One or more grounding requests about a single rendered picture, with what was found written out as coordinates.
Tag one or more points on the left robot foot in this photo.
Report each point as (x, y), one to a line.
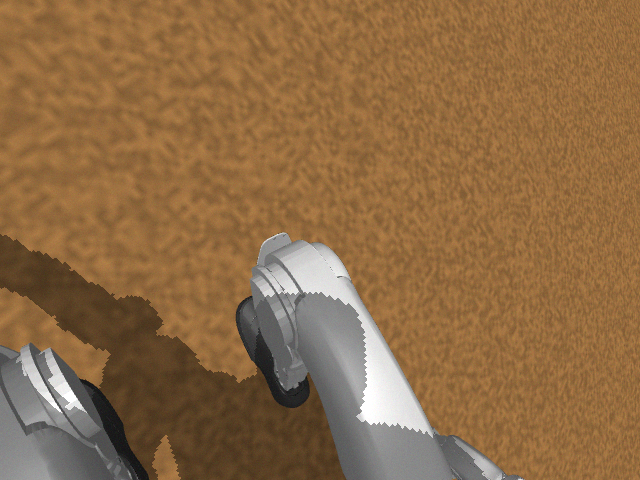
(115, 431)

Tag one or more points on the right robot hand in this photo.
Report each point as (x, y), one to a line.
(466, 462)

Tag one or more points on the right robot foot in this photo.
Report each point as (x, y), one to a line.
(259, 353)

